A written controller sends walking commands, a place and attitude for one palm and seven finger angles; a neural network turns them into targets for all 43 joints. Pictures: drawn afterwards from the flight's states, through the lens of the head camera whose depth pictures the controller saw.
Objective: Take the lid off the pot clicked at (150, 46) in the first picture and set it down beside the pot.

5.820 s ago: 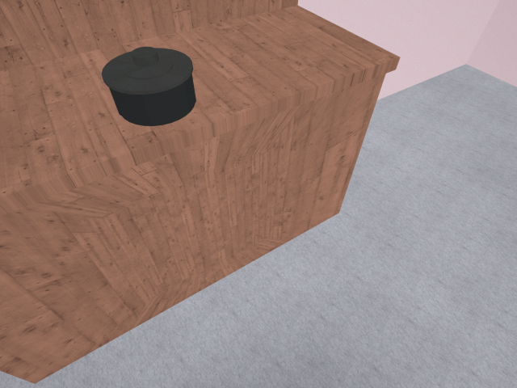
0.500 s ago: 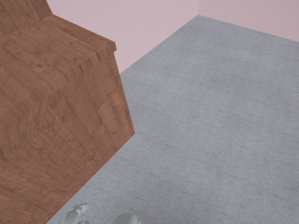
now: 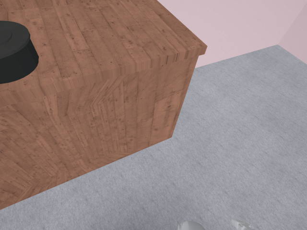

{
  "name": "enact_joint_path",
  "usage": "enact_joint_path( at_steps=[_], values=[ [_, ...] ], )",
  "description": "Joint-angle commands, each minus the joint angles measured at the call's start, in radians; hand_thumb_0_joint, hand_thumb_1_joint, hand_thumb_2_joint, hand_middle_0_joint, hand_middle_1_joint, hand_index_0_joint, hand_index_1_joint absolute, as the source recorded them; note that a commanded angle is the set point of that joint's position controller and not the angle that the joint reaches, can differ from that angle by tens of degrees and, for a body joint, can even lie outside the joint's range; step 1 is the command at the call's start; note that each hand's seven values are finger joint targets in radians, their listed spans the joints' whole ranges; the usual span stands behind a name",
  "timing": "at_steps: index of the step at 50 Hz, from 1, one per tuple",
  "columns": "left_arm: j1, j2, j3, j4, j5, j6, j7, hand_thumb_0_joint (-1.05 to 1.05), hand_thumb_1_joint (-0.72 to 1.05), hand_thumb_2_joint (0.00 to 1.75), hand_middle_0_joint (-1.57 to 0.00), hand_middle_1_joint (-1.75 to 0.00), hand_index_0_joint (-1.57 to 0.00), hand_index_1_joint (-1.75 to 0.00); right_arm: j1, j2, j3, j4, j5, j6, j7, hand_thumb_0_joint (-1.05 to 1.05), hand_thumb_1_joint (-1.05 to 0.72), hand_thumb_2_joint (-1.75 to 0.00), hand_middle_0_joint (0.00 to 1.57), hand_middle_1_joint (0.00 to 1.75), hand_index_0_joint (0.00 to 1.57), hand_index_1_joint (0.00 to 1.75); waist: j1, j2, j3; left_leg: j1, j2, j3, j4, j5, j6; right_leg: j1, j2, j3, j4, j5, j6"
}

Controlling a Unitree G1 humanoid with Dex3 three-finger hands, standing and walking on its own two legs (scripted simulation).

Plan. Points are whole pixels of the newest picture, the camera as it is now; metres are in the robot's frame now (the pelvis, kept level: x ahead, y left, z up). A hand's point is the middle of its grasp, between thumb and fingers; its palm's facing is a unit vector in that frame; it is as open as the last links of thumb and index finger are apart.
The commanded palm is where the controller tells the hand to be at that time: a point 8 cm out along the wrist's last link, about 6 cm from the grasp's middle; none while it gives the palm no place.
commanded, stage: turn to face it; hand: left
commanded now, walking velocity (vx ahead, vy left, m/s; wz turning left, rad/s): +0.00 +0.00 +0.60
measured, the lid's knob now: out of the picture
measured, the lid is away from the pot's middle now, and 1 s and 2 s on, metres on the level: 0.00 0.00 0.00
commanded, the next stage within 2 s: take the last steps up to it in 0.70 s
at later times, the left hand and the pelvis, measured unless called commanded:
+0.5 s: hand out of the picture +0.08 +0.16 -0.13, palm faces +0.28 -0.91 -0.32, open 7.4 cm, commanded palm none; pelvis +0.02 -0.07 +0.00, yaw +18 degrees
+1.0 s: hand out of the picture -0.11 +0.14 -0.18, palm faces +0.53 -0.82 -0.22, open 7.4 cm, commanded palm none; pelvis +0.01 -0.03 +0.00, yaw +28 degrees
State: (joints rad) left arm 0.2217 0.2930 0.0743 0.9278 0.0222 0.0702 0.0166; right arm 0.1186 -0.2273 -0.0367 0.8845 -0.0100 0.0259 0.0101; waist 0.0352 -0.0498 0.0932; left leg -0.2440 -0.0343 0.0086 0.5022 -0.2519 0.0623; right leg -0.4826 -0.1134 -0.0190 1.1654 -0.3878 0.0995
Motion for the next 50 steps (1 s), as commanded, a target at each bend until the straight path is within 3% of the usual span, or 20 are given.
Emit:
enact_joint_path(
  at_steps=[1,9,12,16,17,18,19,20,21,23,25,32,39,42,43,44,45,46,47,50],
  values=[
    [-0.004,0.081,0.021,-0.086,-0.004,-0.026,0.002,0.0,0.9,0.9,-0.2,-0.3,-0.2,-0.3,0.055,-0.205,-0.059,-0.051,0.001,-0.015,-0.015,0.0,-0.9,-0.9,0.2,0.3,0.2,0.3,-0.034,0.177,-0.109,0.102,0.223,-0.244,-0.204,0.356,0.076,-0.052,0.0,0.032,-0.029,0.066,0.013],
    [-0.14,0.065,0.01,-0.151,-0.011,-0.039,0.01,0.0,0.9,0.9,-0.2,-0.3,-0.2,-0.3,0.145,-0.209,-0.075,-0.03,-0.01,-0.006,-0.019,0.0,-0.9,-0.9,0.2,0.3,0.2,0.3,-0.081,0.194,-0.124,0.164,0.231,-0.419,-0.155,0.384,0.129,-0.046,0.049,0.052,-0.261,-0.034,0.008],
    [-0.135,0.051,0.004,-0.16,-0.018,-0.042,0.014,0.0,0.9,0.9,-0.2,-0.3,-0.2,-0.3,0.142,-0.208,-0.079,-0.03,-0.012,-0.001,-0.022,0.0,-0.9,-0.9,0.2,0.3,0.2,0.3,-0.075,0.206,-0.147,0.138,0.217,-0.457,-0.124,0.448,0.123,0.035,0.083,0.052,-0.357,-0.044,-0.008],
    [-0.04,0.057,0.007,-0.142,-0.025,-0.055,0.02,0.0,0.9,0.9,-0.2,-0.3,-0.2,-0.3,0.093,-0.192,-0.079,-0.042,-0.006,0.006,-0.021,0.0,-0.9,-0.9,0.2,0.3,0.2,0.3,-0.027,0.195,-0.166,-0.006,0.162,-0.47,-0.057,0.407,0.074,0.286,0.115,0.037,-0.638,0.095,-0.028],
    [-0.001,0.077,0.012,-0.134,-0.024,-0.065,0.023,0.0,0.9,0.9,-0.2,-0.3,-0.2,-0.3,0.089,-0.172,-0.076,-0.044,0.002,0.006,-0.018,0.0,-0.9,-0.9,0.2,0.3,0.2,0.3,-0.004,0.139,-0.18,-0.097,0.124,-0.438,-0.001,0.279,0.03,0.421,0.074,0.064,-0.785,0.196,-0.033],
    [0.011,0.144,0.025,-0.133,-0.011,-0.074,0.03,0.0,0.9,0.9,-0.2,-0.3,-0.2,-0.3,0.118,-0.104,-0.069,-0.047,0.014,0.004,-0.014,0.0,-0.9,-0.9,0.2,0.3,0.2,0.3,-0.003,-0.093,-0.198,-0.277,0.03,-0.306,0.155,-0.044,-0.043,0.579,-0.14,0.253,-0.889,0.198,-0.09],
    [0.013,0.211,0.033,-0.145,-0.002,-0.074,0.03,0.0,0.9,0.9,-0.2,-0.3,-0.2,-0.3,0.129,-0.09,-0.067,-0.065,0.008,0.005,-0.015,0.0,-0.9,-0.9,0.2,0.3,0.2,0.3,0.0,-0.243,-0.187,-0.369,-0.083,-0.122,0.402,-0.345,-0.111,0.535,-0.373,0.464,-0.907,0.316,-0.219],
    [0.002,0.19,0.026,-0.153,-0.006,-0.065,0.033,0.0,0.9,0.9,-0.2,-0.3,-0.2,-0.3,0.113,-0.134,-0.08,-0.063,-0.005,0.012,-0.014,0.0,-0.9,-0.9,0.2,0.3,0.2,0.3,-0.011,-0.117,-0.143,-0.321,-0.029,-0.147,0.575,-0.341,-0.097,0.371,-0.379,0.392,-0.899,0.31,-0.271],
    [-0.057,0.125,0.019,-0.157,-0.009,-0.071,0.034,0.0,0.9,0.9,-0.2,-0.3,-0.2,-0.3,0.122,-0.134,-0.081,-0.036,-0.011,0.024,-0.008,0.0,-0.9,-0.9,0.2,0.3,0.2,0.3,-0.042,-0.128,-0.094,-0.31,0.003,-0.164,0.645,-0.266,-0.094,0.289,-0.296,0.316,-0.915,0.254,-0.251],
    [-0.117,0.074,0.001,-0.165,-0.013,-0.073,0.024,0.0,0.9,0.9,-0.2,-0.3,-0.2,-0.3,0.155,-0.116,-0.078,0.0,-0.014,0.033,0.006,0.0,-0.9,-0.9,0.2,0.3,0.2,0.3,-0.078,-0.094,-0.043,-0.309,0.022,-0.101,0.73,-0.143,-0.111,0.272,-0.184,0.156,-0.882,0.311,-0.217],
    [-0.082,0.058,-0.001,-0.155,-0.011,-0.083,0.023,0.0,0.9,0.9,-0.2,-0.3,-0.2,-0.3,0.158,-0.095,-0.07,0.008,-0.01,0.034,0.012,0.0,-0.9,-0.9,0.2,0.3,0.2,0.3,-0.071,-0.114,-0.046,-0.311,0.029,-0.073,0.734,-0.1,-0.122,0.298,-0.16,0.075,-0.857,0.448,-0.205],
    [0.092,0.092,0.01,-0.08,0.0,-0.084,0.023,0.0,0.9,0.9,-0.2,-0.3,-0.2,-0.3,0.028,-0.07,-0.046,-0.007,-0.004,0.036,0.004,0.0,-0.9,-0.9,0.2,0.3,0.2,0.3,0.001,-0.12,-0.081,-0.286,0.041,-0.018,0.525,-0.17,-0.138,0.45,-0.191,0.041,-0.798,0.718,-0.24],
    [0.116,0.111,0.019,-0.036,0.01,-0.073,0.022,0.0,0.9,0.9,-0.2,-0.3,-0.2,-0.3,-0.02,-0.05,-0.024,-0.005,0.008,0.016,-0.002,0.0,-0.9,-0.9,0.2,0.3,0.2,0.3,0.013,-0.159,-0.117,-0.101,0.019,0.036,0.231,-0.211,-0.101,0.43,-0.213,0.04,-0.756,0.76,-0.261],
    [0.085,0.104,0.021,-0.012,-0.007,-0.071,0.018,0.0,0.9,0.9,-0.2,-0.3,-0.2,-0.3,0.075,-0.065,-0.017,0.032,0.001,-0.007,-0.007,0.0,-0.9,-0.9,0.2,0.3,0.2,0.3,-0.043,-0.087,-0.168,0.127,0.022,0.049,-0.092,0.03,-0.079,0.356,-0.181,-0.015,-0.67,0.533,-0.179],
    [0.088,0.072,0.014,-0.015,-0.015,-0.068,0.01,0.0,0.9,0.9,-0.2,-0.3,-0.2,-0.3,0.117,-0.121,-0.028,0.04,-0.006,-0.02,-0.011,0.0,-0.9,-0.9,0.2,0.3,0.2,0.3,-0.065,0.037,-0.192,0.276,0.109,-0.044,-0.167,0.084,-0.042,0.228,-0.123,-0.069,-0.538,0.328,-0.133],
    [0.083,0.013,0.001,-0.04,-0.015,-0.064,-0.003,0.0,0.9,0.9,-0.2,-0.3,-0.2,-0.3,0.169,-0.227,-0.054,0.039,-0.016,-0.021,-0.013,0.0,-0.9,-0.9,0.2,0.3,0.2,0.3,-0.092,0.339,-0.186,0.379,0.345,-0.361,-0.209,0.162,0.066,-0.037,0.018,-0.147,-0.324,-0.166,-0.071],
    [0.022,0.015,-0.006,-0.064,-0.001,-0.059,-0.001,0.0,0.9,0.9,-0.2,-0.3,-0.2,-0.3,0.199,-0.256,-0.058,0.05,-0.016,-0.006,-0.015,0.0,-0.9,-0.9,0.2,0.3,0.2,0.3,-0.113,0.327,-0.128,0.315,0.416,-0.438,-0.246,0.096,0.171,-0.135,0.041,-0.085,-0.184,-0.285,-0.075],
    [-0.016,0.03,-0.002,-0.063,0.004,-0.056,-0.006,0.0,0.9,0.9,-0.2,-0.3,-0.2,-0.3,0.178,-0.219,-0.047,0.049,-0.019,-0.008,-0.019,0.0,-0.9,-0.9,0.2,0.3,0.2,0.3,-0.109,0.249,-0.053,0.229,0.392,-0.404,-0.286,-0.078,0.192,-0.159,0.015,-0.04,-0.113,-0.227,-0.086],
    [-0.03,0.029,0.0,-0.043,0.01,-0.055,-0.013,0.0,0.9,0.9,-0.2,-0.3,-0.2,-0.3,0.146,-0.175,-0.034,0.044,-0.017,-0.018,-0.027,0.0,-0.9,-0.9,0.2,0.3,0.2,0.3,-0.088,0.296,-0.007,0.176,0.323,-0.369,-0.309,-0.13,0.162,-0.174,0.006,-0.012,-0.082,-0.141,-0.085],
    [0.052,0.019,-0.006,0.015,0.009,-0.065,-0.031,0.0,0.9,0.9,-0.2,-0.3,-0.2,-0.3,0.107,-0.121,-0.015,0.032,-0.007,-0.045,-0.03,0.0,-0.9,-0.9,0.2,0.3,0.2,0.3,-0.033,0.201,0.012,0.135,0.236,-0.243,-0.323,-0.023,0.117,-0.141,0.007,-0.013,-0.032,0.048,-0.075]
  ],
)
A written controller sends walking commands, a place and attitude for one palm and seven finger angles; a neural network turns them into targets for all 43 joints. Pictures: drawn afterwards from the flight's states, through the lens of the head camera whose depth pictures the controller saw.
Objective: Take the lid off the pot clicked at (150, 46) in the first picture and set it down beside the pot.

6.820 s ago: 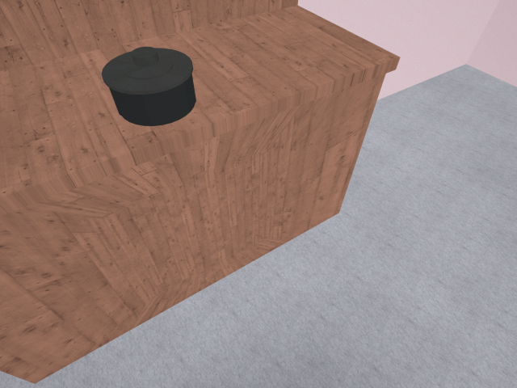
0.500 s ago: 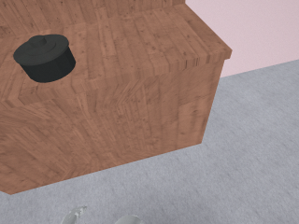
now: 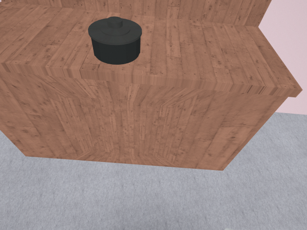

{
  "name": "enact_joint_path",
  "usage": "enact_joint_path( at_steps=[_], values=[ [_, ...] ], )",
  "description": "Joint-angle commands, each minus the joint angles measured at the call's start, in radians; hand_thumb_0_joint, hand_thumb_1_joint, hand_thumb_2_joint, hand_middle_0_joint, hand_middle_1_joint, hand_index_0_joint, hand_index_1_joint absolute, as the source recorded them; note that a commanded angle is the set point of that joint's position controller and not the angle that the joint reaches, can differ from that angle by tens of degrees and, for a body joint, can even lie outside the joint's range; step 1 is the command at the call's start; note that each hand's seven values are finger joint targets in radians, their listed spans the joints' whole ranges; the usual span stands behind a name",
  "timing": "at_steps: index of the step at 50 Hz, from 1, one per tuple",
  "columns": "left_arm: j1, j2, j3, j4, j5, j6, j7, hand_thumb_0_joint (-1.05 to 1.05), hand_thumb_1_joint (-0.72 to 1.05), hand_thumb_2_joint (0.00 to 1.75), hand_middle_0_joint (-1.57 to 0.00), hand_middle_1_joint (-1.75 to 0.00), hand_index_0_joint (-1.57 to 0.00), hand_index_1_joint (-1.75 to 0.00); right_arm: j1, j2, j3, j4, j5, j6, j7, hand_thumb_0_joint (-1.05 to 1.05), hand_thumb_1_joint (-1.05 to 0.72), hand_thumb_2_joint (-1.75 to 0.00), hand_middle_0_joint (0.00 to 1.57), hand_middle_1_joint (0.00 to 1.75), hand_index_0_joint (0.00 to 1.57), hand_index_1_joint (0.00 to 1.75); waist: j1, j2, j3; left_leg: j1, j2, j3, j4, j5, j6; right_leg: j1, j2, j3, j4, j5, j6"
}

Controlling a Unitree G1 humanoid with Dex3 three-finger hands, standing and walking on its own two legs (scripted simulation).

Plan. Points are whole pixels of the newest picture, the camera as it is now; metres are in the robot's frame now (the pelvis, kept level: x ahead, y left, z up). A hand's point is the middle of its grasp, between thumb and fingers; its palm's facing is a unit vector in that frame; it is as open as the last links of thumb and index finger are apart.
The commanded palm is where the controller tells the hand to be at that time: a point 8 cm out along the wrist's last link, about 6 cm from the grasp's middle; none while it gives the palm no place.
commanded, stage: take the last steps up to it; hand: left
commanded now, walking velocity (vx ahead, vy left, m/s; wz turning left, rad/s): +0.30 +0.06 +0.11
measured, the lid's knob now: (114, 22) +0.74 +0.24 +0.16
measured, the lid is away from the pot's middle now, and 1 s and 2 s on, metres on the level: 0.00 0.00 0.00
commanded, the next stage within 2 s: come to a stop and stand still in 0.62 s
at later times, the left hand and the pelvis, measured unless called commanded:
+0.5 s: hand (112, 194) +0.24 +0.15 -0.15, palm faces +0.06 -0.97 -0.23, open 7.4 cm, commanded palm none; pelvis +0.14 -0.03 -0.01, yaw +3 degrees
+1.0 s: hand (101, 209) +0.20 +0.18 -0.19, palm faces +0.12 -0.98 -0.17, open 7.4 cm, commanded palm none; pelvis +0.25 +0.02 +0.00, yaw +2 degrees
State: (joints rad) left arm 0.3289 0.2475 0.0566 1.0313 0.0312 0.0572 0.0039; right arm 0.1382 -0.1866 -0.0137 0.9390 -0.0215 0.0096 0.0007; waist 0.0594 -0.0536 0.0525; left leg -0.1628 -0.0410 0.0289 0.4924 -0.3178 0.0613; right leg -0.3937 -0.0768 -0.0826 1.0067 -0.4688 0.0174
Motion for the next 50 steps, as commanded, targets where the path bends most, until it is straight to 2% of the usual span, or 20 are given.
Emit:
enact_joint_path(
  at_steps=[1,9,14,16,18,19,20,21,24,27,31,36,41,42,43,44,45,46,47,50],
  values=[
    [-0.051,0.061,0.009,-0.079,0.0,-0.055,-0.019,0.0,0.9,0.9,-0.2,-0.3,-0.2,-0.3,0.119,-0.154,-0.037,-0.013,0.008,-0.037,-0.02,0.0,-0.9,-0.9,0.2,0.3,0.2,0.3,-0.06,0.16,0.041,0.072,0.228,-0.247,-0.313,0.118,0.117,-0.226,-0.026,0.047,0.122,0.16,0.012],
    [-0.171,0.039,-0.004,-0.118,-0.007,-0.066,-0.018,0.0,0.9,0.9,-0.2,-0.3,-0.2,-0.3,0.275,-0.13,-0.038,0.055,0.008,-0.068,-0.027,0.0,-0.9,-0.9,0.2,0.3,0.2,0.3,-0.087,0.14,0.072,0.168,0.254,-0.25,-0.331,0.274,0.177,-0.281,-0.044,0.036,-0.084,0.189,0.027],
    [-0.255,0.006,-0.013,-0.151,-0.015,-0.083,-0.02,0.0,0.9,0.9,-0.2,-0.3,-0.2,-0.3,0.33,-0.133,-0.035,0.103,-0.003,-0.071,-0.03,0.0,-0.9,-0.9,0.2,0.3,0.2,0.3,-0.107,0.165,0.076,0.175,0.267,-0.227,-0.269,0.408,0.165,-0.178,-0.009,-0.002,-0.288,0.158,-0.001],
    [-0.217,-0.001,-0.008,-0.137,-0.015,-0.09,-0.021,0.0,0.9,0.9,-0.2,-0.3,-0.2,-0.3,0.327,-0.132,-0.032,0.12,-0.005,-0.071,-0.033,0.0,-0.9,-0.9,0.2,0.3,0.2,0.3,-0.082,0.148,0.06,0.138,0.246,-0.194,-0.209,0.482,0.137,-0.049,0.025,-0.023,-0.388,0.189,-0.021],
    [-0.015,0.037,0.006,-0.071,-0.013,-0.106,-0.016,0.0,0.9,0.9,-0.2,-0.3,-0.2,-0.3,0.319,-0.125,-0.028,0.132,0.008,-0.074,-0.032,0.0,-0.9,-0.9,0.2,0.3,0.2,0.3,0.009,0.069,-0.042,0.034,0.174,-0.122,0.03,0.542,0.078,0.286,0.049,-0.02,-0.517,0.307,-0.041],
    [0.12,0.111,0.027,-0.032,-0.007,-0.12,-0.005,0.0,0.9,0.9,-0.2,-0.3,-0.2,-0.3,0.325,-0.095,-0.027,0.124,0.017,-0.08,-0.023,0.0,-0.9,-0.9,0.2,0.3,0.2,0.3,0.06,-0.06,-0.125,-0.159,0.111,-0.074,0.254,0.351,0.031,0.528,-0.106,0.172,-0.549,0.285,-0.095],
    [0.219,0.195,0.047,-0.004,-0.008,-0.119,0.004,0.0,0.9,0.9,-0.2,-0.3,-0.2,-0.3,0.361,-0.061,-0.027,0.103,0.02,-0.081,-0.021,0.0,-0.9,-0.9,0.2,0.3,0.2,0.3,0.063,-0.245,-0.205,-0.351,-0.023,-0.002,0.536,-0.199,-0.018,0.658,-0.384,0.555,-0.682,0.381,-0.209],
    [0.209,0.191,0.046,-0.006,-0.027,-0.113,0.006,0.0,0.9,0.9,-0.2,-0.3,-0.2,-0.3,0.319,-0.1,-0.037,0.1,0.013,-0.071,-0.023,0.0,-0.9,-0.9,0.2,0.3,0.2,0.3,0.058,-0.114,-0.167,-0.385,0.026,-0.075,0.697,-0.252,-0.012,0.563,-0.41,0.591,-0.745,0.343,-0.253],
    [-0.015,0.07,0.021,-0.056,-0.028,-0.118,0.017,0.0,0.9,0.9,-0.2,-0.3,-0.2,-0.3,0.263,-0.047,-0.041,0.116,0.005,-0.049,-0.009,0.0,-0.9,-0.9,0.2,0.3,0.2,0.3,-0.03,0.028,0.01,-0.375,0.121,-0.091,0.746,-0.044,-0.024,0.232,-0.312,0.377,-0.802,0.224,-0.211],
    [-0.041,0.012,0.001,-0.051,-0.02,-0.131,0.016,0.0,0.9,0.9,-0.2,-0.3,-0.2,-0.3,0.309,0.007,-0.033,0.135,-0.001,-0.02,-0.001,0.0,-0.9,-0.9,0.2,0.3,0.2,0.3,-0.081,-0.044,0.034,-0.312,0.13,-0.045,0.639,0.042,-0.065,0.117,-0.212,0.144,-0.819,0.443,-0.154],
    [0.002,0.01,0.004,-0.028,-0.018,-0.138,0.016,0.0,0.9,0.9,-0.2,-0.3,-0.2,-0.3,0.265,0.015,-0.036,0.121,-0.001,-0.011,0.003,0.0,-0.9,-0.9,0.2,0.3,0.2,0.3,-0.078,-0.047,0.016,-0.331,0.139,-0.005,0.517,0.112,-0.098,0.153,-0.192,0.088,-0.811,0.576,-0.154],
    [0.066,0.04,0.004,0.009,-0.014,-0.138,0.017,0.0,0.9,0.9,-0.2,-0.3,-0.2,-0.3,0.112,0.007,-0.034,0.073,0.004,-0.024,0.012,0.0,-0.9,-0.9,0.2,0.3,0.2,0.3,-0.034,-0.06,-0.004,-0.352,0.126,0.027,0.317,0.109,-0.112,0.289,-0.198,0.091,-0.756,0.734,-0.159],
    [0.058,0.039,-0.005,0.027,-0.012,-0.099,0.037,0.0,0.9,0.9,-0.2,-0.3,-0.2,-0.3,0.063,0.002,-0.018,0.074,0.012,-0.024,-0.009,0.0,-0.9,-0.9,0.2,0.3,0.2,0.3,-0.034,-0.119,-0.016,-0.141,0.065,0.042,0.064,0.146,-0.105,0.273,-0.152,0.062,-0.609,0.931,-0.121],
    [0.052,0.041,-0.008,0.033,-0.015,-0.092,0.041,0.0,0.9,0.9,-0.2,-0.3,-0.2,-0.3,0.09,-0.007,-0.022,0.085,0.013,-0.026,-0.013,0.0,-0.9,-0.9,0.2,0.3,0.2,0.3,-0.055,-0.116,-0.029,-0.065,0.065,0.046,-0.028,0.259,-0.103,0.255,-0.131,0.052,-0.558,0.886,-0.096],
    [0.065,0.026,-0.012,0.027,-0.017,-0.085,0.045,0.0,0.9,0.9,-0.2,-0.3,-0.2,-0.3,0.128,-0.045,-0.029,0.093,0.01,-0.034,-0.018,0.0,-0.9,-0.9,0.2,0.3,0.2,0.3,-0.064,-0.035,-0.076,0.042,0.116,0.026,-0.074,0.505,-0.087,0.233,-0.089,0.039,-0.482,0.786,-0.061],
    [0.086,0.01,-0.02,0.022,-0.024,-0.081,0.048,0.0,0.9,0.9,-0.2,-0.3,-0.2,-0.3,0.16,-0.103,-0.04,0.094,0.015,-0.038,-0.023,0.0,-0.9,-0.9,0.2,0.3,0.2,0.3,-0.068,0.068,-0.139,0.206,0.238,-0.071,-0.015,0.886,-0.037,0.12,-0.039,0.014,-0.424,0.549,-0.026],
    [0.117,-0.023,-0.025,0.016,-0.03,-0.072,0.058,0.0,0.9,0.9,-0.2,-0.3,-0.2,-0.3,0.193,-0.143,-0.047,0.093,0.02,-0.034,-0.032,0.0,-0.9,-0.9,0.2,0.3,0.2,0.3,-0.073,0.21,-0.165,0.256,0.376,-0.168,-0.016,1.223,0.052,0.072,0.007,-0.002,-0.357,0.106,0.006],
    [0.127,-0.016,-0.022,0.013,-0.028,-0.063,0.06,0.0,0.9,0.9,-0.2,-0.3,-0.2,-0.3,0.201,-0.154,-0.052,0.094,0.017,-0.024,-0.04,0.0,-0.9,-0.9,0.2,0.3,0.2,0.3,-0.08,0.226,-0.141,0.21,0.422,-0.153,-0.06,1.298,0.108,0.081,0.026,0.028,-0.205,-0.134,0.005],
    [0.118,-0.007,-0.013,0.021,-0.029,-0.047,0.06,0.0,0.9,0.9,-0.2,-0.3,-0.2,-0.3,0.168,-0.15,-0.045,0.091,0.017,-0.017,-0.055,0.0,-0.9,-0.9,0.2,0.3,0.2,0.3,-0.069,0.296,-0.135,0.127,0.428,-0.183,-0.086,1.263,0.133,0.082,0.035,0.081,-0.082,-0.189,0.011],
    [0.082,0.026,0.012,0.006,-0.019,-0.02,0.057,0.0,0.9,0.9,-0.2,-0.3,-0.2,-0.3,0.074,-0.129,-0.051,0.046,0.01,0.002,-0.062,0.0,-0.9,-0.9,0.2,0.3,0.2,0.3,-0.059,0.238,-0.072,0.006,0.406,-0.148,-0.11,0.986,0.144,0.004,0.039,0.133,0.118,-0.118,0.008]
  ],
)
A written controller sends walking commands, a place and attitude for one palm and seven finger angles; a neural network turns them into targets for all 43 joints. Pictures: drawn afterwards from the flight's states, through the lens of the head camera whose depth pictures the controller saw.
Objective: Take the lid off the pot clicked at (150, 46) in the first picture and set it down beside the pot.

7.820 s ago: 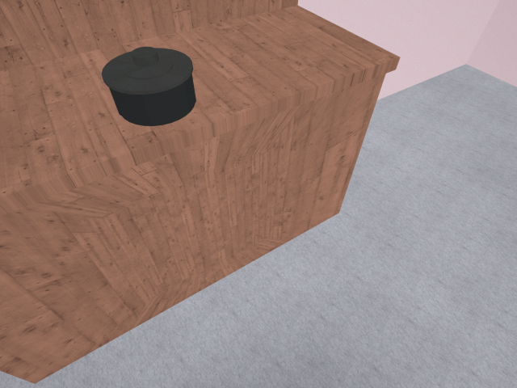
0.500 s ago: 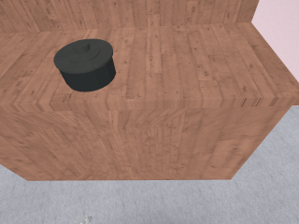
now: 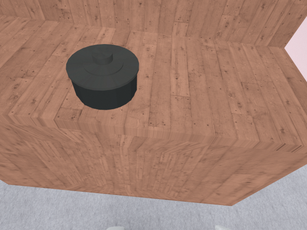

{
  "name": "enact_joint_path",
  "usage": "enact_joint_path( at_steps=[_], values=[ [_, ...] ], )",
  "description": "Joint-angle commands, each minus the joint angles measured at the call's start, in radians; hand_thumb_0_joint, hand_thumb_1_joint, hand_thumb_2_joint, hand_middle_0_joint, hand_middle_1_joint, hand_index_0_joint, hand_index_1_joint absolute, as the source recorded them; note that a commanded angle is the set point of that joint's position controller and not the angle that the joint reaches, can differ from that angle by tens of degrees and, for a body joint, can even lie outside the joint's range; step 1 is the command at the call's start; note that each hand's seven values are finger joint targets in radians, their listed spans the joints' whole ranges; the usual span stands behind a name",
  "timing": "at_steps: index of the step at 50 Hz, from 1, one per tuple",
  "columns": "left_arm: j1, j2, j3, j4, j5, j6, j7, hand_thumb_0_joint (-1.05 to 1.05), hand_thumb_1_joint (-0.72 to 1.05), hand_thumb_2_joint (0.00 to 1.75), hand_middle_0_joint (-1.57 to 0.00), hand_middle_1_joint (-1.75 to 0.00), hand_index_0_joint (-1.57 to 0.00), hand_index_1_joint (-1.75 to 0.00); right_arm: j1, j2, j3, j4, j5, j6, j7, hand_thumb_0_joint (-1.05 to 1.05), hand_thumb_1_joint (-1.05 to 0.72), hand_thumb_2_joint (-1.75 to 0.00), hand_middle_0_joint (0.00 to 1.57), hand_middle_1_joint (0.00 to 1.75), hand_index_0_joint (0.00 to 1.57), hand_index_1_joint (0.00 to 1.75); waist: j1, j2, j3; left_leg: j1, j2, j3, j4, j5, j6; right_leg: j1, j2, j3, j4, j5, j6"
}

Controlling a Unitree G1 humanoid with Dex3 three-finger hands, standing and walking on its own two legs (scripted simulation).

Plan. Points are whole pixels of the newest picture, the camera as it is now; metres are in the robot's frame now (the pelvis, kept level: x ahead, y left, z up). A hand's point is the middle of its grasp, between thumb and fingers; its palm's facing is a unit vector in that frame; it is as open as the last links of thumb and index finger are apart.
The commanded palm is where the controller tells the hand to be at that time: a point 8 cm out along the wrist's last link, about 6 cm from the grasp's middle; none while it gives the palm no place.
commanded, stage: come to a stop and stand still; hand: left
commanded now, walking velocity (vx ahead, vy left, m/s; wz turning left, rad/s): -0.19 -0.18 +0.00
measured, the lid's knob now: (102, 55) +0.49 +0.21 +0.16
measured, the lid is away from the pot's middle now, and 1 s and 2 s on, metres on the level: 0.00 0.00 0.00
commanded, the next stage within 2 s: look again from close up in 1.08 s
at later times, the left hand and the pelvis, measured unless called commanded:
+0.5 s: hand out of the picture -0.04 +0.13 -0.15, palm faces +0.01 -0.97 -0.24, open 7.4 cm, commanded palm none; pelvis -0.05 -0.05 +0.01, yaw -2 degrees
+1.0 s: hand out of the picture -0.02 +0.17 -0.17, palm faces +0.04 -0.97 -0.23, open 7.4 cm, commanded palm none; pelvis -0.04 -0.01 +0.00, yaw -1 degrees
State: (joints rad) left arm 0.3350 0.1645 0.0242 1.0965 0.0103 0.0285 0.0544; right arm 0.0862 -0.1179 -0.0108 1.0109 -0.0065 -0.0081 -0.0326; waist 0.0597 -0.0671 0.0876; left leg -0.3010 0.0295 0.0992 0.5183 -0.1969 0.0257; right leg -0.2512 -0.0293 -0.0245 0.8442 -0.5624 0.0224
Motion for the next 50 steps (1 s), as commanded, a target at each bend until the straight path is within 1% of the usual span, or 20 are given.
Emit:
enact_joint_path(
  at_steps=[1,4,6,10,12,14,16,17,19,22,29,32,34,35,36,37,40,46,48,50],
  values=[
    [0.069,0.103,0.049,-0.067,0.003,0.014,0.001,0.0,0.9,0.9,-0.2,-0.3,-0.2,-0.3,0.109,-0.196,-0.056,-0.037,-0.007,0.021,-0.028,0.0,-0.9,-0.9,0.2,0.3,0.2,0.3,-0.054,0.222,-0.12,0.147,0.317,-0.198,-0.144,0.786,0.169,-0.166,0.0,0.075,0.322,0.019,0.01],
    [0.056,0.105,0.059,-0.098,0.001,0.027,-0.012,0.0,0.9,0.9,-0.2,-0.3,-0.2,-0.3,0.081,-0.197,-0.064,-0.063,-0.004,0.019,-0.024,0.0,-0.9,-0.9,0.2,0.3,0.2,0.3,-0.045,0.169,-0.16,0.117,0.3,-0.183,-0.176,0.556,0.152,-0.185,0.005,0.075,0.373,0.091,0.023],
    [0.041,0.098,0.064,-0.121,0.003,0.034,-0.019,0.0,0.9,0.9,-0.2,-0.3,-0.2,-0.3,0.064,-0.2,-0.07,-0.071,-0.009,0.019,-0.018,0.0,-0.9,-0.9,0.2,0.3,0.2,0.3,-0.044,0.222,-0.168,0.098,0.289,-0.18,-0.213,0.345,0.14,-0.182,-0.003,0.068,0.315,0.106,0.026],
    [-0.001,0.08,0.053,-0.15,0.007,0.027,-0.033,0.0,0.9,0.9,-0.2,-0.3,-0.2,-0.3,0.077,-0.217,-0.085,-0.072,-0.023,0.027,-0.003,0.0,-0.9,-0.9,0.2,0.3,0.2,0.3,-0.069,0.282,-0.154,0.067,0.272,-0.223,-0.267,-0.046,0.118,-0.094,-0.017,0.0,0.007,0.058,0.008],
    [0.046,0.069,0.046,-0.126,0.001,0.011,-0.034,0.0,0.9,0.9,-0.2,-0.3,-0.2,-0.3,0.067,-0.221,-0.088,-0.064,-0.025,0.033,0.006,0.0,-0.9,-0.9,0.2,0.3,0.2,0.3,-0.05,0.3,-0.149,-0.001,0.242,-0.224,-0.284,-0.232,0.081,0.037,0.005,-0.042,-0.176,0.091,-0.011],
    [0.156,0.091,0.044,-0.08,0.009,-0.007,-0.03,0.0,0.9,0.9,-0.2,-0.3,-0.2,-0.3,0.061,-0.172,-0.081,-0.058,-0.015,0.04,0.013,0.0,-0.9,-0.9,0.2,0.3,0.2,0.3,0.0,0.135,-0.118,-0.136,0.122,-0.144,-0.176,-0.356,0.004,0.215,0.012,-0.058,-0.455,0.237,-0.013],
    [0.052,0.215,0.047,-0.126,0.022,-0.015,-0.021,0.0,0.9,0.9,-0.2,-0.3,-0.2,-0.3,0.033,-0.075,-0.056,-0.095,-0.003,0.054,0.026,0.0,-0.9,-0.9,0.2,0.3,0.2,0.3,-0.013,-0.232,0.034,-0.234,-0.008,-0.058,0.166,-0.32,-0.071,-0.056,-0.315,0.41,-0.783,-0.235,-0.141],
    [-0.046,0.24,0.047,-0.166,0.02,-0.015,-0.018,0.0,0.9,0.9,-0.2,-0.3,-0.2,-0.3,0.033,-0.122,-0.063,-0.103,-0.011,0.058,0.033,0.0,-0.9,-0.9,0.2,0.3,0.2,0.3,-0.037,-0.132,0.067,-0.166,0.014,-0.114,0.276,-0.287,-0.058,-0.209,-0.36,0.433,-0.826,-0.28,-0.18],
    [-0.101,0.228,0.061,-0.169,0.014,-0.04,-0.015,0.0,0.9,0.9,-0.2,-0.3,-0.2,-0.3,0.083,-0.119,-0.063,-0.07,-0.016,0.056,0.037,0.0,-0.9,-0.9,0.2,0.3,0.2,0.3,-0.056,-0.15,0.051,-0.188,0.009,-0.138,0.35,-0.19,-0.046,-0.148,-0.297,0.405,-0.785,-0.1,-0.162],
    [-0.09,0.189,0.053,-0.155,0.011,-0.053,-0.025,0.0,0.9,0.9,-0.2,-0.3,-0.2,-0.3,0.18,-0.137,-0.067,-0.021,-0.016,0.033,0.049,0.0,-0.9,-0.9,0.2,0.3,0.2,0.3,-0.071,-0.08,0.033,-0.192,-0.006,-0.091,0.373,-0.1,-0.059,-0.001,-0.222,0.206,-0.673,0.177,-0.135],
    [0.076,0.183,0.062,-0.094,0.016,-0.054,-0.013,0.0,0.9,0.9,-0.2,-0.3,-0.2,-0.3,0.112,-0.134,-0.056,-0.053,-0.005,0.02,0.03,0.0,-0.9,-0.9,0.2,0.3,0.2,0.3,0.016,-0.106,-0.046,-0.227,-0.008,-0.08,0.249,-0.221,-0.079,0.269,-0.3,0.231,-0.532,0.689,-0.204],
    [0.048,0.185,0.062,-0.082,0.017,-0.046,-0.004,0.0,0.9,0.9,-0.2,-0.3,-0.2,-0.3,0.134,-0.111,-0.046,-0.039,0.004,0.015,0.018,0.0,-0.9,-0.9,0.2,0.3,0.2,0.3,-0.005,-0.105,-0.086,-0.091,-0.026,-0.072,0.081,-0.209,-0.074,0.246,-0.285,0.204,-0.452,0.915,-0.192],
    [-0.009,0.18,0.058,-0.085,0.005,-0.041,-0.006,0.0,0.9,0.9,-0.2,-0.3,-0.2,-0.3,0.207,-0.102,-0.042,-0.001,0.006,0.008,0.014,0.0,-0.9,-0.9,0.2,0.3,0.2,0.3,-0.047,-0.117,-0.109,0.107,-0.046,-0.046,-0.106,-0.002,-0.067,0.144,-0.209,0.138,-0.398,0.84,-0.128],
    [-0.019,0.153,0.051,-0.085,0.0,-0.037,-0.007,0.0,0.9,0.9,-0.2,-0.3,-0.2,-0.3,0.237,-0.12,-0.041,0.013,0.003,-0.001,0.01,0.0,-0.9,-0.9,0.2,0.3,0.2,0.3,-0.06,-0.059,-0.118,0.203,-0.017,-0.059,-0.159,0.1,-0.054,0.078,-0.163,0.107,-0.357,0.747,-0.095],
    [-0.01,0.116,0.043,-0.089,-0.003,-0.032,-0.009,0.0,0.9,0.9,-0.2,-0.3,-0.2,-0.3,0.257,-0.167,-0.048,0.018,-0.002,-0.01,0.005,0.0,-0.9,-0.9,0.2,0.3,0.2,0.3,-0.064,0.079,-0.145,0.299,0.092,-0.161,-0.156,0.285,-0.02,-0.017,-0.097,0.051,-0.297,0.528,-0.055],
    [0.007,0.073,0.034,-0.088,-0.005,-0.026,-0.009,0.0,0.9,0.9,-0.2,-0.3,-0.2,-0.3,0.255,-0.216,-0.055,0.016,-0.006,-0.007,0.001,0.0,-0.9,-0.9,0.2,0.3,0.2,0.3,-0.053,0.233,-0.146,0.299,0.217,-0.279,-0.148,0.455,0.052,-0.066,-0.042,-0.02,-0.26,0.235,-0.015],
    [-0.033,0.06,0.021,-0.066,0.002,-0.008,-0.005,0.0,0.9,0.9,-0.2,-0.3,-0.2,-0.3,0.212,-0.183,-0.042,0.023,-0.012,-0.001,-0.009,0.0,-0.9,-0.9,0.2,0.3,0.2,0.3,-0.062,0.305,-0.053,0.177,0.229,-0.296,-0.244,0.409,0.128,-0.082,-0.037,-0.003,-0.08,0.013,-0.006],
    [-0.012,0.052,0.013,-0.03,-0.001,-0.016,-0.018,0.0,0.9,0.9,-0.2,-0.3,-0.2,-0.3,0.158,-0.162,-0.032,0.021,-0.008,-0.003,-0.015,0.0,-0.9,-0.9,0.2,0.3,0.2,0.3,-0.036,0.153,-0.065,0.183,0.169,-0.209,-0.185,0.452,0.11,0.011,-0.042,-0.014,-0.275,0.202,-0.002],
    [0.01,0.068,0.013,-0.017,0.004,-0.028,-0.015,0.0,0.9,0.9,-0.2,-0.3,-0.2,-0.3,0.143,-0.145,-0.03,0.025,0.003,-0.003,-0.011,0.0,-0.9,-0.9,0.2,0.3,0.2,0.3,-0.026,0.075,-0.074,0.151,0.11,-0.183,-0.126,0.282,0.054,0.083,-0.055,0.032,-0.461,0.392,-0.009],
    [-0.023,0.116,0.014,-0.027,0.005,-0.04,-0.015,0.0,0.9,0.9,-0.2,-0.3,-0.2,-0.3,0.142,-0.116,-0.026,0.022,0.007,0.0,-0.003,0.0,-0.9,-0.9,0.2,0.3,0.2,0.3,-0.053,-0.001,-0.047,0.126,0.044,-0.137,-0.118,0.088,-0.003,0.066,-0.144,0.135,-0.505,0.54,-0.054]
  ],
)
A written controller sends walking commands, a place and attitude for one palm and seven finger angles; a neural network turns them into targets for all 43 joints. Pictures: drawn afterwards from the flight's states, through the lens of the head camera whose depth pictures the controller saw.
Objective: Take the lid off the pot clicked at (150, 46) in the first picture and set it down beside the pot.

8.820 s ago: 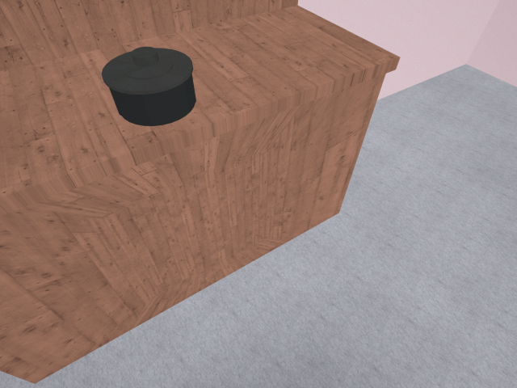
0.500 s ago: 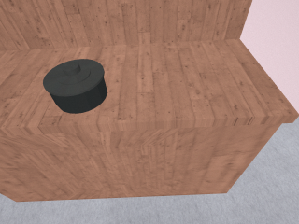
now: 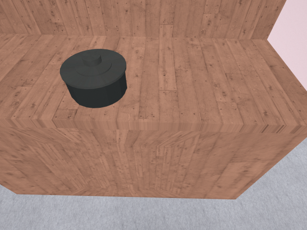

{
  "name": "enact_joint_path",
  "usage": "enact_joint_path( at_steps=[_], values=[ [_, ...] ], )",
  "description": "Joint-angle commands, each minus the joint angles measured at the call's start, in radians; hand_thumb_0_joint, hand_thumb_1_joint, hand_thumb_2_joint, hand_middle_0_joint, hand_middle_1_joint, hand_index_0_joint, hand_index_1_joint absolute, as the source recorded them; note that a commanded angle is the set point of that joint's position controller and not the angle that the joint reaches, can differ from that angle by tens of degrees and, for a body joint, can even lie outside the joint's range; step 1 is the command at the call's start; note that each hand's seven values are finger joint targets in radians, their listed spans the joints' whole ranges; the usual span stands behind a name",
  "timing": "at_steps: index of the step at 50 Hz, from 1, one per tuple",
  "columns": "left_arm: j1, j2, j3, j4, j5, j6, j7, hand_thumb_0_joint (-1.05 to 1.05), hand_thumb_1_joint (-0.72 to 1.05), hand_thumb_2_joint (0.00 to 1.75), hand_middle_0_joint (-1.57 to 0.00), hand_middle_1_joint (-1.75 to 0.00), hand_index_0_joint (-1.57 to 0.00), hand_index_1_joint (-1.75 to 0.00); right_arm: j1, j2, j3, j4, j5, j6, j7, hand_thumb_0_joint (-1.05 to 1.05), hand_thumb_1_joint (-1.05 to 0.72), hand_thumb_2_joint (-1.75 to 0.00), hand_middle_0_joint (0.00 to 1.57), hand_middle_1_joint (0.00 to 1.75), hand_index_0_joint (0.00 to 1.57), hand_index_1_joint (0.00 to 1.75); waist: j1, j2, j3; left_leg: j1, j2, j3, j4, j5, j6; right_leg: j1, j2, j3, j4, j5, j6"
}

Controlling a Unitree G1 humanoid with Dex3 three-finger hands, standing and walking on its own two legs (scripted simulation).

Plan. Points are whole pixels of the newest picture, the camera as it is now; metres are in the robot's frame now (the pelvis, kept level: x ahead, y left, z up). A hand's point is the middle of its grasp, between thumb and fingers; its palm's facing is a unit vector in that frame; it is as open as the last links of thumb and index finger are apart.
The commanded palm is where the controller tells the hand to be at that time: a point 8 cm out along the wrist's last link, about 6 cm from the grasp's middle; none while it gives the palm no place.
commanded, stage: come to a stop and stand still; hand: left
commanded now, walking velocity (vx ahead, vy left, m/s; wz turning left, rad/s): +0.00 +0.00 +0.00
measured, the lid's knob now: (91, 58) +0.53 +0.24 +0.16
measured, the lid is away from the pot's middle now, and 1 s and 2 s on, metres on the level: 0.00 0.00 0.00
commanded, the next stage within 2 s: look again from close up in 0.08 s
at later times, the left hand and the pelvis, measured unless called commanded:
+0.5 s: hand out of the picture +0.02 +0.18 -0.17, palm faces +0.00 -0.97 -0.24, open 7.4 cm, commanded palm none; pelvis -0.01 +0.00 +0.00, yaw -1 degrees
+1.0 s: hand out of the picture -0.02 +0.20 -0.17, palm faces -0.02 -0.98 -0.22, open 7.4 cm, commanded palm none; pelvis -0.03 +0.02 +0.00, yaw -2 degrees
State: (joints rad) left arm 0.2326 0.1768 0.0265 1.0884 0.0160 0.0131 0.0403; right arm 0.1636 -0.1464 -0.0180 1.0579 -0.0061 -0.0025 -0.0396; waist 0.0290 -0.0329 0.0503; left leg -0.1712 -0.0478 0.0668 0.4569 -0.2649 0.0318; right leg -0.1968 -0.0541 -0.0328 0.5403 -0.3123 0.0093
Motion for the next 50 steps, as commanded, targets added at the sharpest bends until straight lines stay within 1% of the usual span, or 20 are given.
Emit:
enact_joint_path(
  at_steps=[1,2,3,8,9,10,11,13,16,19,25,26,30,33,34,39,41,44,45,50],
  values=[
    [0.06,0.115,0.011,-0.021,-0.003,-0.025,-0.004,0.0,0.9,0.9,-0.2,-0.3,-0.2,-0.3,0.066,-0.082,-0.017,-0.018,0.004,-0.004,0.007,0.0,-0.9,-0.9,0.2,0.3,0.2,0.3,-0.031,-0.031,-0.005,0.019,0.112,-0.1,-0.07,0.114,-0.018,-0.025,-0.131,0.145,-0.198,0.259,-0.054],
    [0.04,0.107,0.011,-0.024,-0.004,-0.027,-0.004,0.0,0.9,0.9,-0.2,-0.3,-0.2,-0.3,0.066,-0.083,-0.019,-0.009,-0.001,0.001,0.007,0.0,-0.9,-0.9,0.2,0.3,0.2,0.3,-0.036,-0.093,0.013,0.034,0.119,-0.101,-0.062,0.131,-0.022,-0.05,-0.107,0.139,-0.2,0.248,-0.053],
    [0.031,0.097,0.009,-0.025,-0.005,-0.029,-0.003,0.0,0.9,0.9,-0.2,-0.3,-0.2,-0.3,0.079,-0.09,-0.017,0.002,-0.002,-0.001,0.007,0.0,-0.9,-0.9,0.2,0.3,0.2,0.3,-0.039,-0.104,0.013,0.047,0.129,-0.104,-0.072,0.157,-0.02,-0.05,-0.098,0.127,-0.199,0.252,-0.051],
    [0.049,0.093,0.007,-0.022,-0.009,-0.029,-0.001,0.0,0.9,0.9,-0.2,-0.3,-0.2,-0.3,0.09,-0.095,-0.005,0.03,-0.001,-0.013,0.006,0.0,-0.9,-0.9,0.2,0.3,0.2,0.3,-0.025,0.024,-0.017,0.056,0.145,-0.115,-0.102,0.224,-0.012,0.007,-0.069,0.099,-0.19,0.265,-0.038],
    [0.087,0.143,-0.04,-0.042,-0.003,-0.063,0.016,0.0,0.9,0.9,-0.2,-0.3,-0.2,-0.3,0.114,-0.09,0.01,-0.027,-0.027,-0.026,0.011,0.0,-0.9,-0.9,0.2,0.3,0.2,0.3,-0.032,0.029,0.03,0.055,0.089,-0.124,-0.077,0.393,0.021,0.033,0.009,0.07,-0.109,0.404,-0.052],
    [0.109,0.135,-0.008,-0.057,-0.003,-0.049,0.018,0.0,0.9,0.9,-0.2,-0.3,-0.2,-0.3,0.133,-0.139,-0.027,-0.045,-0.016,-0.036,0.013,0.0,-0.9,-0.9,0.2,0.3,0.2,0.3,-0.027,0.079,-0.067,0.062,0.149,-0.118,-0.011,0.437,-0.002,0.006,-0.045,0.078,-0.062,0.304,-0.055],
    [0.1,0.116,-0.003,-0.063,-0.005,-0.048,0.018,0.0,0.9,0.9,-0.2,-0.3,-0.2,-0.3,0.115,-0.129,-0.026,-0.045,-0.018,-0.035,0.008,0.0,-0.9,-0.9,0.2,0.3,0.2,0.3,-0.027,0.132,-0.125,0.079,0.153,-0.116,0.016,0.478,-0.002,0.015,-0.054,0.085,-0.057,0.34,-0.067],
    [0.101,0.126,-0.007,-0.079,-0.01,-0.043,0.015,0.0,0.9,0.9,-0.2,-0.3,-0.2,-0.3,0.104,-0.116,-0.023,-0.066,-0.012,-0.022,0.005,0.0,-0.9,-0.9,0.2,0.3,0.2,0.3,-0.023,0.148,-0.123,0.05,0.136,-0.1,0.037,0.346,0.001,0.023,-0.069,0.102,-0.081,0.349,-0.075],
    [0.086,0.126,-0.002,-0.094,-0.007,-0.035,0.014,0.0,0.9,0.9,-0.2,-0.3,-0.2,-0.3,0.108,-0.107,-0.021,-0.082,-0.012,-0.006,0.005,0.0,-0.9,-0.9,0.2,0.3,0.2,0.3,-0.031,0.029,-0.037,-0.037,0.119,-0.089,0.052,0.17,0.0,-0.004,-0.081,0.126,-0.111,0.309,-0.082],
    [0.072,0.13,-0.001,-0.104,-0.006,-0.034,0.016,0.0,0.9,0.9,-0.2,-0.3,-0.2,-0.3,0.124,-0.099,-0.018,-0.081,-0.013,0.001,0.009,0.0,-0.9,-0.9,0.2,0.3,0.2,0.3,-0.039,-0.024,0.019,-0.066,0.109,-0.079,0.045,0.09,-0.006,-0.038,-0.088,0.139,-0.136,0.234,-0.086],
    [0.081,0.119,0.001,-0.116,-0.006,-0.031,0.016,0.0,0.9,0.9,-0.2,-0.3,-0.2,-0.3,0.13,-0.106,-0.017,-0.07,-0.011,-0.007,0.01,0.0,-0.9,-0.9,0.2,0.3,0.2,0.3,-0.033,0.037,0.002,-0.048,0.124,-0.089,0.022,0.13,0.004,-0.043,-0.059,0.111,-0.099,0.222,-0.069],
    [0.082,0.118,0.002,-0.119,-0.006,-0.032,0.016,0.0,0.9,0.9,-0.2,-0.3,-0.2,-0.3,0.133,-0.106,-0.019,-0.069,-0.011,-0.007,0.01,0.0,-0.9,-0.9,0.2,0.3,0.2,0.3,-0.034,0.024,-0.004,-0.048,0.127,-0.09,0.021,0.133,0.006,-0.041,-0.057,0.108,-0.096,0.222,-0.067],
    [0.079,0.113,0.002,-0.124,-0.003,-0.026,0.014,0.0,0.9,0.9,-0.2,-0.3,-0.2,-0.3,0.129,-0.11,-0.018,-0.064,-0.01,-0.007,0.011,0.0,-0.9,-0.9,0.2,0.3,0.2,0.3,-0.033,0.026,0.011,-0.054,0.135,-0.098,-0.006,0.084,0.011,-0.062,-0.046,0.096,-0.095,0.143,-0.057],
    [0.079,0.106,0.002,-0.125,-0.001,-0.025,0.013,0.0,0.9,0.9,-0.2,-0.3,-0.2,-0.3,0.123,-0.111,-0.018,-0.062,-0.011,-0.005,0.014,0.0,-0.9,-0.9,0.2,0.3,0.2,0.3,-0.033,0.053,0.049,-0.072,0.14,-0.11,-0.039,0.035,0.014,-0.091,-0.038,0.093,-0.1,0.1,-0.053],
    [0.08,0.107,0.002,-0.128,0.0,-0.024,0.012,0.0,0.9,0.9,-0.2,-0.3,-0.2,-0.3,0.129,-0.107,-0.017,-0.063,-0.011,-0.006,0.013,0.0,-0.9,-0.9,0.2,0.3,0.2,0.3,-0.032,0.065,0.037,-0.07,0.144,-0.118,-0.052,0.019,0.017,-0.084,-0.031,0.085,-0.096,0.084,-0.053],
    [0.087,0.099,0.001,-0.125,0.002,-0.024,0.01,0.0,0.9,0.9,-0.2,-0.3,-0.2,-0.3,0.131,-0.116,-0.018,-0.064,-0.009,-0.008,0.013,0.0,-0.9,-0.9,0.2,0.3,0.2,0.3,-0.032,0.056,0.021,-0.064,0.157,-0.125,-0.083,0.001,0.023,-0.078,-0.025,0.072,-0.086,0.096,-0.044],
    [0.091,0.091,0.002,-0.125,0.002,-0.024,0.009,0.0,0.9,0.9,-0.2,-0.3,-0.2,-0.3,0.132,-0.122,-0.017,-0.062,-0.009,-0.01,0.013,0.0,-0.9,-0.9,0.2,0.3,0.2,0.3,-0.032,0.075,0.01,-0.06,0.164,-0.129,-0.091,0.011,0.026,-0.074,-0.024,0.068,-0.078,0.105,-0.041],
    [0.099,0.091,0.002,-0.12,0.003,-0.024,0.008,0.0,0.9,0.9,-0.2,-0.3,-0.2,-0.3,0.134,-0.116,-0.016,-0.062,-0.007,-0.011,0.013,0.0,-0.9,-0.9,0.2,0.3,0.2,0.3,-0.03,0.052,0.003,-0.055,0.164,-0.127,-0.092,0.025,0.027,-0.065,-0.028,0.067,-0.082,0.116,-0.038],
    [0.099,0.088,0.0,-0.117,0.002,-0.022,0.008,0.0,0.9,0.9,-0.2,-0.3,-0.2,-0.3,0.131,-0.121,-0.016,-0.059,-0.008,-0.01,0.012,0.0,-0.9,-0.9,0.2,0.3,0.2,0.3,-0.03,0.066,0.018,-0.058,0.164,-0.127,-0.097,0.011,0.026,-0.075,-0.029,0.067,-0.083,0.107,-0.037],
    [0.103,0.09,0.001,-0.11,0.003,-0.023,0.007,0.0,0.9,0.9,-0.2,-0.3,-0.2,-0.3,0.133,-0.11,-0.015,-0.052,-0.007,-0.004,0.015,0.0,-0.9,-0.9,0.2,0.3,0.2,0.3,-0.032,0.042,0.039,-0.073,0.151,-0.118,-0.092,-0.044,0.019,-0.093,-0.042,0.093,-0.114,0.076,-0.042]
  ],
)
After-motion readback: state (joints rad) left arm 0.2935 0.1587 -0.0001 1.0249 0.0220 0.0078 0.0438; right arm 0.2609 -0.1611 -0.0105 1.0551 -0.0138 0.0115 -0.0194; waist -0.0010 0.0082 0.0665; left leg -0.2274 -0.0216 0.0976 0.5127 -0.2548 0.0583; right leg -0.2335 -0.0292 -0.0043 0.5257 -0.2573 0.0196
